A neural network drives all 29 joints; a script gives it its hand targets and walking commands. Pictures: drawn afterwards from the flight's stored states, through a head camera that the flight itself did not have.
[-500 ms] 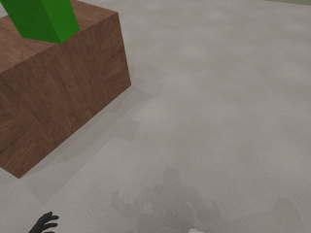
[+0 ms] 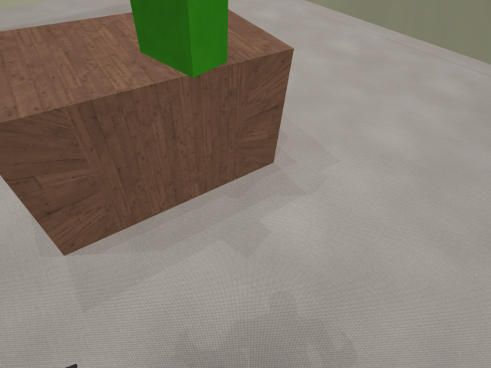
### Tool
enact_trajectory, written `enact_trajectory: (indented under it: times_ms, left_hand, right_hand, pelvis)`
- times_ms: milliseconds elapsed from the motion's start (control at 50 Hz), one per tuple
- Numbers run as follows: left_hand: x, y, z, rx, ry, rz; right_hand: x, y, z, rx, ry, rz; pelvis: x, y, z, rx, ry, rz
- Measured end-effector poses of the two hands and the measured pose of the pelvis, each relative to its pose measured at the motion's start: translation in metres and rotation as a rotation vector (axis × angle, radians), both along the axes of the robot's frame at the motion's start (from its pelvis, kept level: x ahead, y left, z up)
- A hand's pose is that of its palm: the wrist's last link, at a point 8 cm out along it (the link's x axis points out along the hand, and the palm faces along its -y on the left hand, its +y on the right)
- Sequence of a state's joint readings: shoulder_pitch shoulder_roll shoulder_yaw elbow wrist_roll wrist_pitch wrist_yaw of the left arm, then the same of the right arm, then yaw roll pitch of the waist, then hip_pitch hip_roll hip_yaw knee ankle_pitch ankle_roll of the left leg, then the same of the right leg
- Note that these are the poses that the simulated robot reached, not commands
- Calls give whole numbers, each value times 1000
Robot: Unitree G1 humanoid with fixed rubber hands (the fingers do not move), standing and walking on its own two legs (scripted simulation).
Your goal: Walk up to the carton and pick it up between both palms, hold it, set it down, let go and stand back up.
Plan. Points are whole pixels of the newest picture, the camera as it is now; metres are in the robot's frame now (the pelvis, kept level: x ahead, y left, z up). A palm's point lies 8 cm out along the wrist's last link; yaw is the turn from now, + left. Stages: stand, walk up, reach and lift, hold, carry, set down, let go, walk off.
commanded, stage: walk up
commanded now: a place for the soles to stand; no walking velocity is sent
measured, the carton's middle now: (179, 17) +1.23 +0.21 +0.08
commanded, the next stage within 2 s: none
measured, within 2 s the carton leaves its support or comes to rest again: neither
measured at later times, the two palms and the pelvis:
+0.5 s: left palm (94, 360) +0.18 +0.24 -0.07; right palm (423, 292) +0.29 -0.37 -0.10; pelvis +0.16 -0.09 +0.00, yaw +14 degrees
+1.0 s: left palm (94, 344) +0.21 +0.26 -0.12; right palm (377, 218) +0.45 -0.31 -0.07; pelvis +0.26 -0.04 +0.00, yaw +26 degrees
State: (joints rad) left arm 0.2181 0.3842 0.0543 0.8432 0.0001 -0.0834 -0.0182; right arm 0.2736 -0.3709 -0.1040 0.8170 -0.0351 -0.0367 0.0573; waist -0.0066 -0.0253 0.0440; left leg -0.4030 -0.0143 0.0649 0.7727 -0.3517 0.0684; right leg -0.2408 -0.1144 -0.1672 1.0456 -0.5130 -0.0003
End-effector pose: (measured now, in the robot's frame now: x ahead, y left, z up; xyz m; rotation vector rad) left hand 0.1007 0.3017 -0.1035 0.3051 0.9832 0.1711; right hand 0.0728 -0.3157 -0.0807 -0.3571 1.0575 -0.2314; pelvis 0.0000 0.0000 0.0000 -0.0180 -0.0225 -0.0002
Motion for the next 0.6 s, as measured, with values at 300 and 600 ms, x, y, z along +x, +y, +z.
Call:
enact_trajectory:
  times_ms: [300,600]
  left_hand:
    - [59,-22,10,3,-74,146]
    - [75,-71,38,81,49,291]
  right_hand:
    - [126,-25,2,-20,-33,128]
    - [251,-62,-16,50,23,252]
  pelvis:
    - [86,-36,1,21,-50,163]
    - [184,-94,13,53,-4,277]
